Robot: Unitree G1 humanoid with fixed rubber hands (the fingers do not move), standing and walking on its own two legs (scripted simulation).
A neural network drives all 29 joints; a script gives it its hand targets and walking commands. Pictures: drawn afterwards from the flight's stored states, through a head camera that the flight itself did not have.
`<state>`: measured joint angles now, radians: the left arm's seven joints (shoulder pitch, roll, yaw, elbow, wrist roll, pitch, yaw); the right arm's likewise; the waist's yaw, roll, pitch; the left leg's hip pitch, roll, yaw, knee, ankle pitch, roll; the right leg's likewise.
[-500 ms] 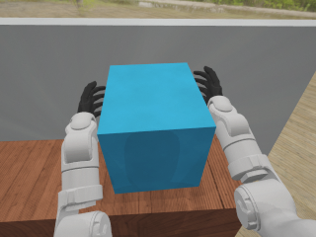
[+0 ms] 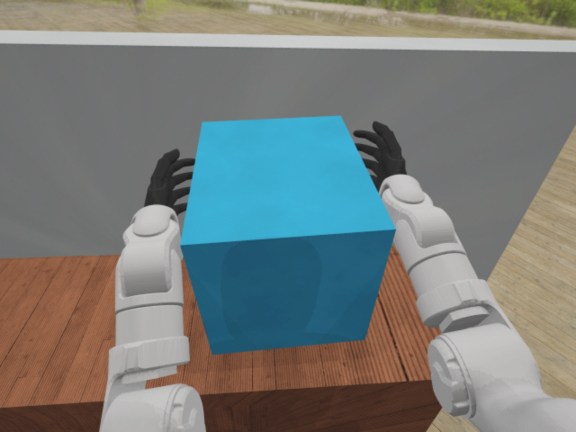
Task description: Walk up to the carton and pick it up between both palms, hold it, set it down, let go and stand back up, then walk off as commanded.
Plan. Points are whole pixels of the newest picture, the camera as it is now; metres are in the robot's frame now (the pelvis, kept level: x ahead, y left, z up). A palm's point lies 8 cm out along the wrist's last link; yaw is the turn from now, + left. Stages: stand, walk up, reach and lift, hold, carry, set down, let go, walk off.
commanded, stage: hold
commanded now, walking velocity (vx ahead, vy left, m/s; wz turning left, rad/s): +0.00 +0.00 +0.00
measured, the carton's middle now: (280, 227) +0.36 +0.00 +0.15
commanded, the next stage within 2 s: none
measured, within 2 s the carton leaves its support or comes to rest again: neither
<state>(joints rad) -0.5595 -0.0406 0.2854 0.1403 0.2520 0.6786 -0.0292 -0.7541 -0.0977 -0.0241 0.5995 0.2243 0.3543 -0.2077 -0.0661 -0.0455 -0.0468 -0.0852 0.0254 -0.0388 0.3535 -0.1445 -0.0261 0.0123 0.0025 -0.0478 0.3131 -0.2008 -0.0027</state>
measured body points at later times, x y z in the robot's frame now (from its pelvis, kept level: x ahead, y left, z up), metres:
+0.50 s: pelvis +0.01 +0.00 +0.00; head -0.06 +0.02 +0.44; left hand +0.36 +0.15 +0.20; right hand +0.38 -0.15 +0.22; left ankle +0.04 +0.13 -0.75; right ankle -0.01 -0.11 -0.75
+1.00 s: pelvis +0.00 +0.00 +0.00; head -0.07 +0.02 +0.44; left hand +0.36 +0.16 +0.20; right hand +0.38 -0.15 +0.22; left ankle +0.04 +0.13 -0.75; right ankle -0.01 -0.11 -0.75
